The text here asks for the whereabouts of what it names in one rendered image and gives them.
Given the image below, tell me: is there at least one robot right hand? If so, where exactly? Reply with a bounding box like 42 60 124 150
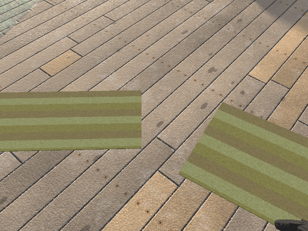
274 219 308 231

